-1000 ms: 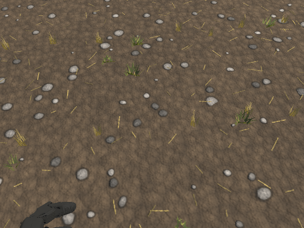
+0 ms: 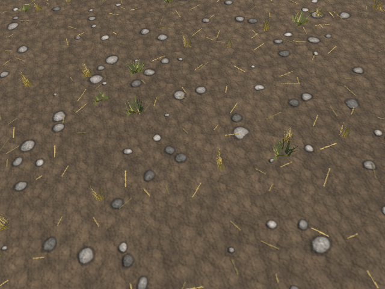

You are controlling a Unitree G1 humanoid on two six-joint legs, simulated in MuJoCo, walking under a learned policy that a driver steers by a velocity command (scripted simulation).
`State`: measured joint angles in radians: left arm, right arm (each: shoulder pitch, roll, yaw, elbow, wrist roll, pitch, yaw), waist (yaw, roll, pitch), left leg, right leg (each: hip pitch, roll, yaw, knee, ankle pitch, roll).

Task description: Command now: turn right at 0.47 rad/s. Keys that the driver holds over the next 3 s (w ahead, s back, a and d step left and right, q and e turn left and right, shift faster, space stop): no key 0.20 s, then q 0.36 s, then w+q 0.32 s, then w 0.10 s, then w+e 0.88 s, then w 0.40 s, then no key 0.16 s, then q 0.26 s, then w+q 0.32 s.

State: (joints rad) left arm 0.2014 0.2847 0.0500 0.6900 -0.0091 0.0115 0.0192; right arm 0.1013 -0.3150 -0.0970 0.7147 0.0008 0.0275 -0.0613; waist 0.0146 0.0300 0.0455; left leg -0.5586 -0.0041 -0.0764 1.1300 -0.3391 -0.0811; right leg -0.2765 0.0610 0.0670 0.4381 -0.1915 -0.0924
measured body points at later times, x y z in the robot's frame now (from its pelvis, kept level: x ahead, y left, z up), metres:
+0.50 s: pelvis +0.02 +0.03 -0.01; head +0.05 +0.04 +0.44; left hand +0.17 +0.30 -0.12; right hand +0.15 -0.25 -0.12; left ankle +0.03 +0.18 -0.75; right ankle +0.02 -0.06 -0.75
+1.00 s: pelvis +0.10 +0.13 -0.02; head +0.13 +0.16 +0.43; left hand +0.06 +0.44 -0.14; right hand +0.38 -0.05 -0.09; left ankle +0.11 +0.24 -0.75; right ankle +0.02 -0.05 -0.71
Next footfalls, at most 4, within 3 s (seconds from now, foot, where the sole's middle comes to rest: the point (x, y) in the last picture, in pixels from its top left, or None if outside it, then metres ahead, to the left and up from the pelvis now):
0.34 left None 0.07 0.17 -0.78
0.96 left None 0.15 0.25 -0.78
1.48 right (177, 269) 0.52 0.16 -0.78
1.92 left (123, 203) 0.78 0.39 -0.78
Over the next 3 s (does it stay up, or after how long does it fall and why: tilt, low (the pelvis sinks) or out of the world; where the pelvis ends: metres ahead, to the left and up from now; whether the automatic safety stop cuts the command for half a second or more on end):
stays up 0.97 0.26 0.00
